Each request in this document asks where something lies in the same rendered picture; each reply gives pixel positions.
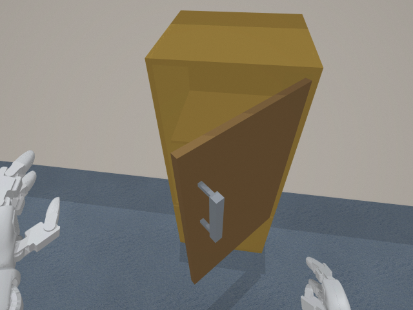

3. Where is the robot left hand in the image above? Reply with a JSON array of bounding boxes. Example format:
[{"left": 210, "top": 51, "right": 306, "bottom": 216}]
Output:
[{"left": 0, "top": 150, "right": 60, "bottom": 268}]

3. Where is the cupboard door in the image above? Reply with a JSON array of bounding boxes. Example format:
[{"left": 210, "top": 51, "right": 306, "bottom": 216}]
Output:
[{"left": 170, "top": 78, "right": 312, "bottom": 284}]

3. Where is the handle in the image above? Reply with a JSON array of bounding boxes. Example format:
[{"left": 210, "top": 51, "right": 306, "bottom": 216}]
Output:
[{"left": 197, "top": 181, "right": 225, "bottom": 243}]

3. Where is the robot left forearm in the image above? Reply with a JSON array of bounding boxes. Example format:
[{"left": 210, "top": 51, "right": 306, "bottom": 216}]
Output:
[{"left": 0, "top": 267, "right": 24, "bottom": 310}]

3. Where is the robot right hand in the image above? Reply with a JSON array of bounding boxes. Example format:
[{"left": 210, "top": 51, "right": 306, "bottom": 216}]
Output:
[{"left": 301, "top": 257, "right": 351, "bottom": 310}]

